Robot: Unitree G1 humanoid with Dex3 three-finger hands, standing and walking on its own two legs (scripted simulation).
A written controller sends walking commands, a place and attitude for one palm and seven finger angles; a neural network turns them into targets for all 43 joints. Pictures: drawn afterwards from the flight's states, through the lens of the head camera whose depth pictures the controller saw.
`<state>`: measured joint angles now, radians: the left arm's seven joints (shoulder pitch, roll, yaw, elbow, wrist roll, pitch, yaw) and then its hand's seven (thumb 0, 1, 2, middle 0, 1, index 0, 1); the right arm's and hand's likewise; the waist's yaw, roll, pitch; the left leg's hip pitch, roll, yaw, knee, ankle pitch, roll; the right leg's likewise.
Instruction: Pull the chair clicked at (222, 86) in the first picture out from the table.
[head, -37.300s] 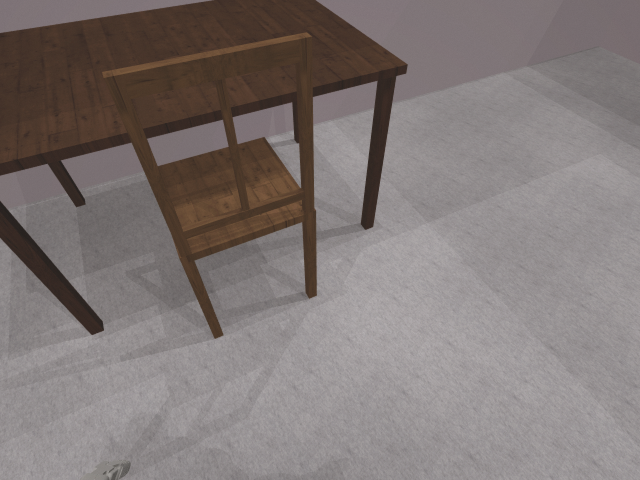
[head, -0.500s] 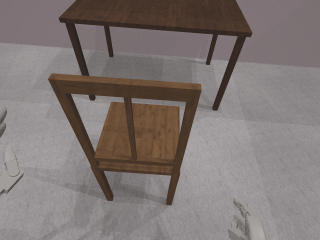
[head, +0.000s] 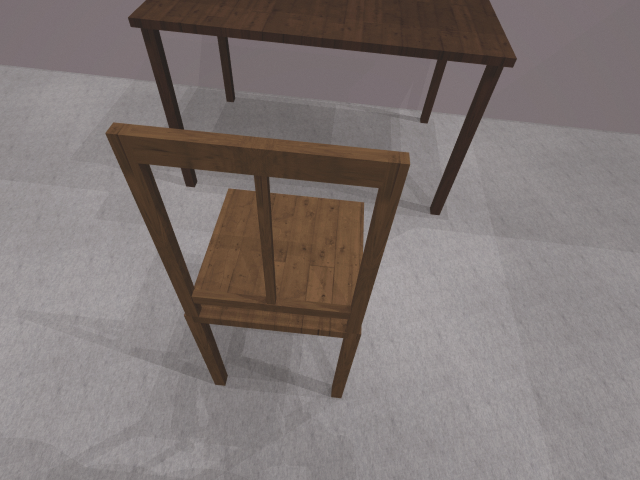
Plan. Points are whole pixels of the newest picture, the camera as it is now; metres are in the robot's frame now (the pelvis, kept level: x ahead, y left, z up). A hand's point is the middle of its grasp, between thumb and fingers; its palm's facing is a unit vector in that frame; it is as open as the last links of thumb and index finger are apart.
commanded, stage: let the arm hang, fingers relaxed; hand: left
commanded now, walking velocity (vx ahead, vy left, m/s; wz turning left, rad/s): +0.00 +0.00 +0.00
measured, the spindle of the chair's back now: (267, 249) +0.48 +0.12 -0.06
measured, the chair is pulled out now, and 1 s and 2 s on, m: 0.64 0.64 0.64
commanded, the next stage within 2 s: look to check the result in 0.74 s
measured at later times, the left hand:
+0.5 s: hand out of the picture -0.02 +0.15 -0.17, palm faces +0.03 -0.99 -0.16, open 7.3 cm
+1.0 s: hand out of the picture +0.00 +0.15 -0.17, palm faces +0.04 -0.98 -0.18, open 7.3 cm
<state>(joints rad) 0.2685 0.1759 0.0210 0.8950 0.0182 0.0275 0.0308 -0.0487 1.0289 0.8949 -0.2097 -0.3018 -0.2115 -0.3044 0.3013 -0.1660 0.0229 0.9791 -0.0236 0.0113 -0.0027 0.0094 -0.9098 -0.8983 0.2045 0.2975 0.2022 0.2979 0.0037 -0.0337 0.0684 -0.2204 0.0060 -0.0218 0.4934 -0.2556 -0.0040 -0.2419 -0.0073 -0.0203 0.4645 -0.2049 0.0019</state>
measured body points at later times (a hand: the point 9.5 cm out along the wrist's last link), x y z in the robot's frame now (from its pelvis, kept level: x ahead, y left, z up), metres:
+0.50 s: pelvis -0.01 -0.01 +0.00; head +0.01 -0.02 +0.45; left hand -0.02 +0.20 -0.16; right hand -0.04 -0.21 -0.16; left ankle +0.01 +0.12 -0.74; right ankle +0.03 -0.12 -0.74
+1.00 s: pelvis +0.00 -0.02 +0.00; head +0.03 -0.02 +0.45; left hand -0.01 +0.20 -0.16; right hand -0.02 -0.22 -0.16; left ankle +0.01 +0.12 -0.74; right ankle +0.03 -0.12 -0.74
